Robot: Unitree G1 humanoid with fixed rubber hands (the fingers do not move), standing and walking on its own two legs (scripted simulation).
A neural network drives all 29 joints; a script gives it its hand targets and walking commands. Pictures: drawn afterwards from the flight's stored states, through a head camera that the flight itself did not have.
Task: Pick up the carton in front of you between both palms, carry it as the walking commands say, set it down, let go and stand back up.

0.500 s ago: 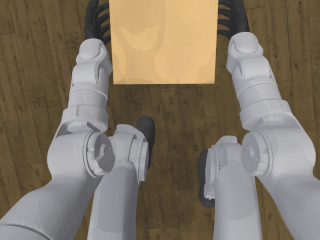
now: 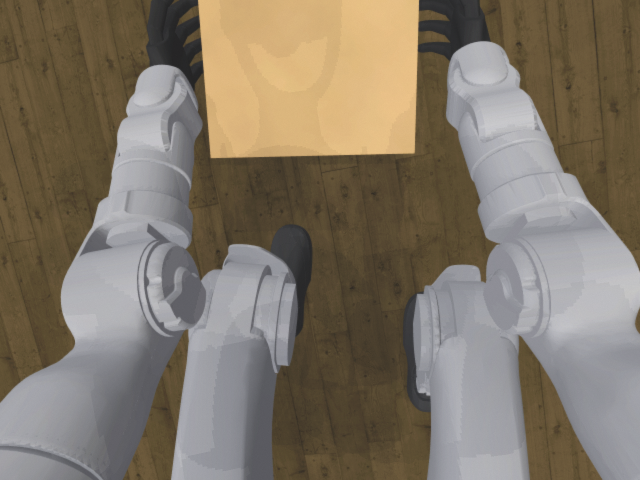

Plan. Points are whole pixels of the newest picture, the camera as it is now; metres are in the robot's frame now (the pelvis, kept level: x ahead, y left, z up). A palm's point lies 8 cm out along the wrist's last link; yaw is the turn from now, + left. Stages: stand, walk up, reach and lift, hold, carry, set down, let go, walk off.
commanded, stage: set down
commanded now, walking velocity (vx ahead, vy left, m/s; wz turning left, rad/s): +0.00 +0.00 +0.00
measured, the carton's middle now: (318, 76) +0.52 +0.10 -0.25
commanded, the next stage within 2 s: let go in 1.98 s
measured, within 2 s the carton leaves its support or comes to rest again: rests again in 0.12 s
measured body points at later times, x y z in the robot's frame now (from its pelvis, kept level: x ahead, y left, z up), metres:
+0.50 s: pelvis +0.00 +0.01 +0.00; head +0.36 -0.01 +0.26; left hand +0.51 +0.25 -0.16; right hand +0.56 -0.05 -0.19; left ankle +0.16 +0.14 -0.35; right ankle +0.07 -0.11 -0.35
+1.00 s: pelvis +0.00 +0.01 +0.00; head +0.37 +0.00 +0.25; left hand +0.48 +0.29 -0.18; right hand +0.56 -0.10 -0.19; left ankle +0.16 +0.14 -0.35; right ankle +0.07 -0.11 -0.35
